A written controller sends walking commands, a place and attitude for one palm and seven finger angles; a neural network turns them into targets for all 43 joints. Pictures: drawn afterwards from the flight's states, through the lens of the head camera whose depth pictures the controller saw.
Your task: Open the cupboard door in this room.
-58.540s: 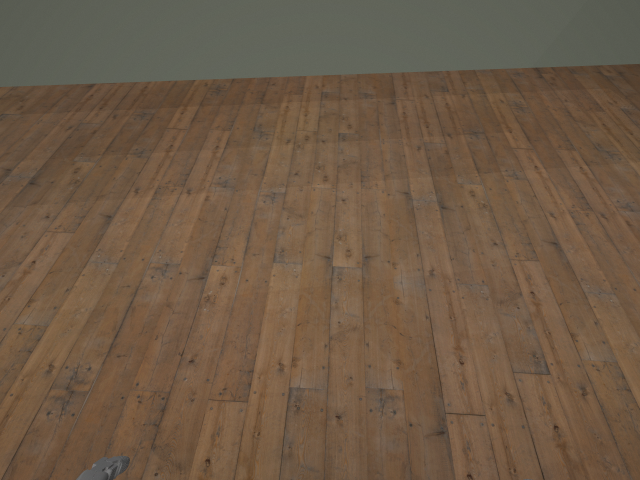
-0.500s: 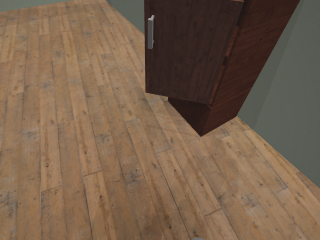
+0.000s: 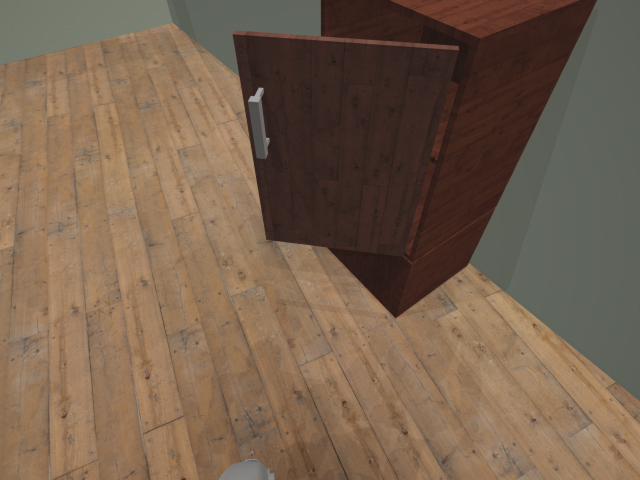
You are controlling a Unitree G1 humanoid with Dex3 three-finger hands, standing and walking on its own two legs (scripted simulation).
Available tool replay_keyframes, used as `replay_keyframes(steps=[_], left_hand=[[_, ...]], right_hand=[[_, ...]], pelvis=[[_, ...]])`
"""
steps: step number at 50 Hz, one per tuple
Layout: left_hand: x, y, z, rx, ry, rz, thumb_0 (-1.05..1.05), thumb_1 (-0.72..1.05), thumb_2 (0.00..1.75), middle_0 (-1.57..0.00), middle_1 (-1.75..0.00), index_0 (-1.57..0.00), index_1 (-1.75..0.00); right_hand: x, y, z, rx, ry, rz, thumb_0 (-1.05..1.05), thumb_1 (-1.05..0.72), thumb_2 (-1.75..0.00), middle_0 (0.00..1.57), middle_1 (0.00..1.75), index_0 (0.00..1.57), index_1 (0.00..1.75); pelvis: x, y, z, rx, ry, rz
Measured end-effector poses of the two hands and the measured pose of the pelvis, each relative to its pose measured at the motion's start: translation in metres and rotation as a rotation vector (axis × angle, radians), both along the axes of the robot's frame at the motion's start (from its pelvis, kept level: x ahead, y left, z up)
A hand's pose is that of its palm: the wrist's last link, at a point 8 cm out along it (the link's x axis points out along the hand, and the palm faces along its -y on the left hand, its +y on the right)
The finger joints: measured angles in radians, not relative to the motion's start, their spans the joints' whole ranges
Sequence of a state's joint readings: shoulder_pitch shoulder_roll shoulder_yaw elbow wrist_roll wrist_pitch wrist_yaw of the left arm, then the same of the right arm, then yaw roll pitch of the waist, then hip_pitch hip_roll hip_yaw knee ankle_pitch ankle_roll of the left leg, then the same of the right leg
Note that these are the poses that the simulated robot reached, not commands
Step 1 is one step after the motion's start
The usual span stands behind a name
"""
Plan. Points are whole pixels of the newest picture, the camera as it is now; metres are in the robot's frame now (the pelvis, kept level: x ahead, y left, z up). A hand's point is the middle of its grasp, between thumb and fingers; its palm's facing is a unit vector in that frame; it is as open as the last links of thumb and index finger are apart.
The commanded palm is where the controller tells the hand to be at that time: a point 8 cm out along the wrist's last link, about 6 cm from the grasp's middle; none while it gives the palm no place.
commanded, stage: take the last steps up to it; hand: left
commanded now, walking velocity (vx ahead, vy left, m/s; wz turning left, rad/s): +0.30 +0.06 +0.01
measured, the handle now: (261, 123) +0.78 +0.17 +0.01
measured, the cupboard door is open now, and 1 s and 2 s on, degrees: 44 44 44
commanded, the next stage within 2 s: come to a stop and stand still in 0.34 s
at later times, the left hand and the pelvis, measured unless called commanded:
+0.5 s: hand (170, 422) +0.23 +0.25 -0.18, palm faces +0.02 -0.98 -0.18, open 7.3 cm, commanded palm none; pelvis +0.18 +0.07 +0.00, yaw -2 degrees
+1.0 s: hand (188, 388) +0.29 +0.25 -0.19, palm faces +0.02 -0.98 -0.17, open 7.3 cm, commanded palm none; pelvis +0.21 +0.07 -0.02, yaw -1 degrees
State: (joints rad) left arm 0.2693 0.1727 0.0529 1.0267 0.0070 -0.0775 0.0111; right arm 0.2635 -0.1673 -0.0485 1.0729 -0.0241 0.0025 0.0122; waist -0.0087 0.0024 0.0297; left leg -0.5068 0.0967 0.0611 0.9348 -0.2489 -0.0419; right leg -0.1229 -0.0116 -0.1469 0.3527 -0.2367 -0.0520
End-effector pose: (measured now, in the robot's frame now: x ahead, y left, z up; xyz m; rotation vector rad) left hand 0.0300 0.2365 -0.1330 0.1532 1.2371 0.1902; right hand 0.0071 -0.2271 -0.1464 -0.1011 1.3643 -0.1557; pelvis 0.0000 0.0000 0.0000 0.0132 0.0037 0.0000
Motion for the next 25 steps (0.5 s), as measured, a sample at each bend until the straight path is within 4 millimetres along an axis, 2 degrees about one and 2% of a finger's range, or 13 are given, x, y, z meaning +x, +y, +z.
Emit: replay_keyframes(steps=[7,10,12,14,16,18,25], left_hand=[[-0.024,0.012,-0.014,-0.059,0.199,0.070,0.00,0.93,0.90,-0.20,-0.30,-0.20,-0.30],[-0.024,0.022,-0.026,-0.090,0.276,0.096,0.00,0.92,0.90,-0.20,-0.30,-0.20,-0.30],[-0.016,0.031,-0.037,-0.104,0.320,0.092,0.00,0.92,0.90,-0.20,-0.30,-0.20,-0.30],[0.003,0.041,-0.040,-0.101,0.328,0.071,0.01,0.91,0.90,-0.20,-0.30,-0.20,-0.30],[0.033,0.050,-0.039,-0.090,0.292,0.053,0.01,0.91,0.90,-0.20,-0.30,-0.20,-0.30],[0.069,0.057,-0.034,-0.080,0.231,0.038,0.01,0.91,0.90,-0.20,-0.30,-0.20,-0.30],[0.192,0.065,-0.014,-0.041,0.020,-0.035,0.01,0.92,0.90,-0.20,-0.30,-0.20,-0.30]], right_hand=[[0.126,0.023,0.009,-0.018,-0.153,0.079,0.01,-0.92,-0.90,0.20,0.30,0.19,0.29],[0.179,0.040,0.009,-0.038,-0.224,0.116,0.01,-0.92,-0.90,0.20,0.30,0.19,0.30],[0.207,0.050,0.004,-0.063,-0.279,0.122,0.01,-0.91,-0.90,0.20,0.30,0.20,0.30],[0.218,0.059,0.005,-0.071,-0.293,0.113,0.00,-0.91,-0.90,0.20,0.30,0.20,0.30],[0.220,0.066,0.006,-0.069,-0.274,0.101,0.00,-0.91,-0.90,0.20,0.30,0.20,0.30],[0.215,0.074,0.007,-0.061,-0.231,0.090,0.00,-0.91,-0.90,0.20,0.30,0.20,0.30],[0.192,0.064,0.006,-0.076,-0.088,0.020,-0.01,-0.95,-0.90,0.21,0.30,0.20,0.30]], pelvis=[[0.059,0.025,-0.004,-0.013,-0.005,-0.007],[0.089,0.043,-0.014,-0.018,-0.011,-0.012],[0.106,0.056,-0.025,-0.031,-0.012,-0.024],[0.117,0.062,-0.026,-0.016,-0.022,-0.035],[0.129,0.067,-0.022,-0.010,-0.020,-0.038],[0.139,0.070,-0.016,-0.008,-0.015,-0.036],[0.176,0.072,-0.005,-0.001,-0.004,-0.039]])
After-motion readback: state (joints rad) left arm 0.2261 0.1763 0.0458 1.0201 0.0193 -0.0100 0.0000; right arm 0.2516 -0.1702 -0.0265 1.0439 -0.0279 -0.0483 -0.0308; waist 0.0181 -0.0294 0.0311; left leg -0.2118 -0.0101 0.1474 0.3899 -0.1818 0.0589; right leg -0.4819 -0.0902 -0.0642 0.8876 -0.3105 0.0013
